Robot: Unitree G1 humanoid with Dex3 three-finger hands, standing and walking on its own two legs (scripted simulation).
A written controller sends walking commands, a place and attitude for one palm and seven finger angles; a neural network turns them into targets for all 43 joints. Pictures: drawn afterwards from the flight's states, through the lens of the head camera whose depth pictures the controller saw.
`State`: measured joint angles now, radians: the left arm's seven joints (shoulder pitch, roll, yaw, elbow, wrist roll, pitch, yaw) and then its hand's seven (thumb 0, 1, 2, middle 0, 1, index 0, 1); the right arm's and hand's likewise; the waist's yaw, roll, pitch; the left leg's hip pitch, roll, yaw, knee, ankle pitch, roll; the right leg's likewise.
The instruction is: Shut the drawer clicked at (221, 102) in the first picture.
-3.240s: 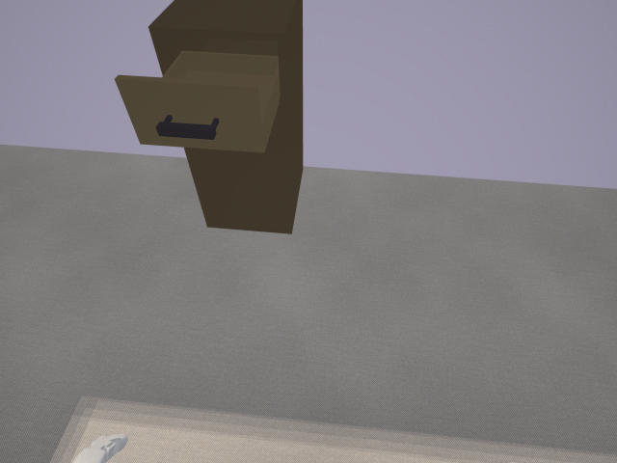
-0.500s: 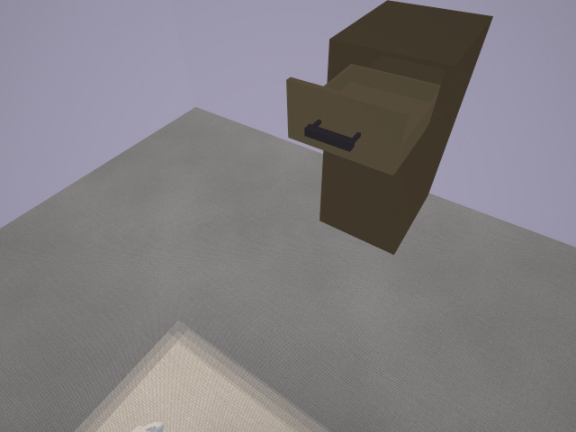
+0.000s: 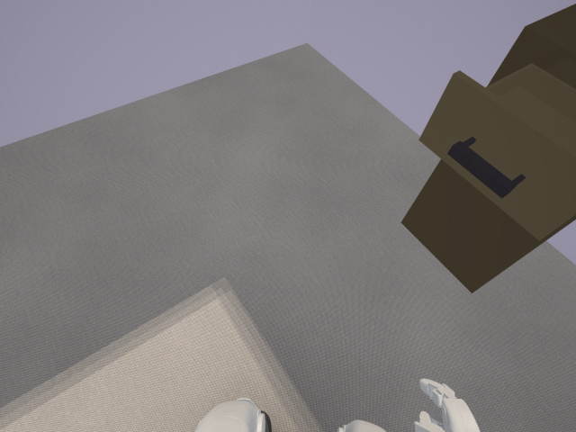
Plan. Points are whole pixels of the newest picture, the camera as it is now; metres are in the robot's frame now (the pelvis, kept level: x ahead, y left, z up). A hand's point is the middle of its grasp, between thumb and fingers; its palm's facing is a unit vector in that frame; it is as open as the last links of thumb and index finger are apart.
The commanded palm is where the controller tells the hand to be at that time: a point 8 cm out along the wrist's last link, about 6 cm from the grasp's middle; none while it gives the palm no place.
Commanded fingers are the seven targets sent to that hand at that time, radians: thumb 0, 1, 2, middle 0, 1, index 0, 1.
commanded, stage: turn to face it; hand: left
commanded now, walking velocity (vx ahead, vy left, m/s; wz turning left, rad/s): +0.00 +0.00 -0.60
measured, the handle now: (487, 164) +0.62 -0.31 -0.02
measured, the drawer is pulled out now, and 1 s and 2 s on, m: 0.28 0.28 0.28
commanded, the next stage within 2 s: take the last steps up to it in 1.32 s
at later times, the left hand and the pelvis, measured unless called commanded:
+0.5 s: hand (197, 404) +0.15 +0.16 -0.15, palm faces -0.23 -0.95 -0.21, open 7.3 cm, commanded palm none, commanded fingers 0.00 0.90 0.90 -0.20 -0.30 -0.20 -0.30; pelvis +0.03 -0.01 +0.01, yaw -16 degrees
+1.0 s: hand (220, 379) +0.19 +0.13 -0.15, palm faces -0.45 -0.86 -0.23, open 7.3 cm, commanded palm none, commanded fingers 0.00 0.90 0.90 -0.20 -0.30 -0.20 -0.30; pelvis +0.02 -0.01 +0.01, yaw -32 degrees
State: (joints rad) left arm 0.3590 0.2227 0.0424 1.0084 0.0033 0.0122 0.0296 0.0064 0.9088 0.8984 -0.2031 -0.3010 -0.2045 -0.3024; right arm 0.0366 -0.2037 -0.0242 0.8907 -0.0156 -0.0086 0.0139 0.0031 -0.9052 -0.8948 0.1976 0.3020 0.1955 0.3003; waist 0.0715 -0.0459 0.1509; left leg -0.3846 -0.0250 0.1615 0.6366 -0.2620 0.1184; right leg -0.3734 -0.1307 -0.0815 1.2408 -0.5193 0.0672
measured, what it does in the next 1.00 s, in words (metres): steps on the spot, turning right: right foot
